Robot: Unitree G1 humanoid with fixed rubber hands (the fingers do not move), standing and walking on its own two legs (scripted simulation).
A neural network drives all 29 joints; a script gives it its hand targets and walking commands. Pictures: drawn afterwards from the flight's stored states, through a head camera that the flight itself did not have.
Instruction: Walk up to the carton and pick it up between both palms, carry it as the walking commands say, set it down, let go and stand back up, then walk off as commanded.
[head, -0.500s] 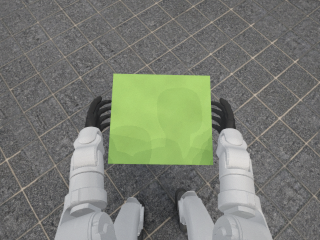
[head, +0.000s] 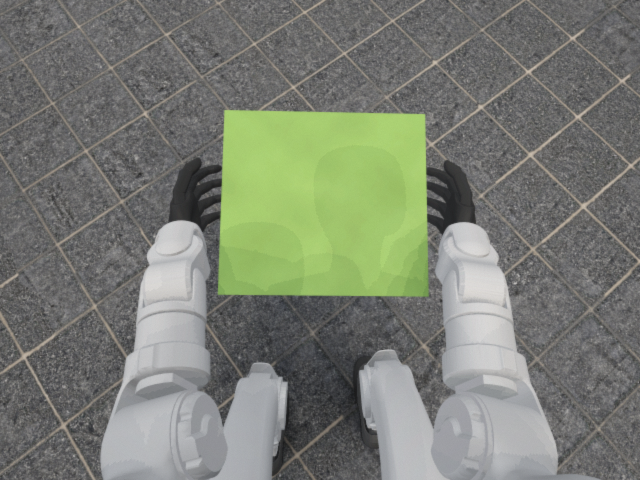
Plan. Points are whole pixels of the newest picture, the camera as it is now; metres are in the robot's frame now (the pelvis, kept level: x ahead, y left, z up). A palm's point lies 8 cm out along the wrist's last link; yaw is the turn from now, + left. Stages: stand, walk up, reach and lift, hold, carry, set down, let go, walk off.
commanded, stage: set down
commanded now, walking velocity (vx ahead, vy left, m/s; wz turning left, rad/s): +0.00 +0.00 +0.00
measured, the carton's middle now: (321, 215) +0.46 -0.01 -0.16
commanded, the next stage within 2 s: none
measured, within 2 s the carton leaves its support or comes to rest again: neither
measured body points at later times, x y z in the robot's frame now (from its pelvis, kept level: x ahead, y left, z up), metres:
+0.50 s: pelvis -0.02 +0.00 -0.08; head +0.23 -0.02 +0.29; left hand +0.45 +0.16 -0.17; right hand +0.44 -0.18 -0.17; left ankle +0.04 +0.12 -0.59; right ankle +0.09 -0.12 -0.59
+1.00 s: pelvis -0.04 +0.00 -0.15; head +0.26 -0.01 +0.18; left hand +0.48 +0.16 -0.26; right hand +0.47 -0.18 -0.26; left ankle +0.04 +0.12 -0.59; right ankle +0.09 -0.12 -0.59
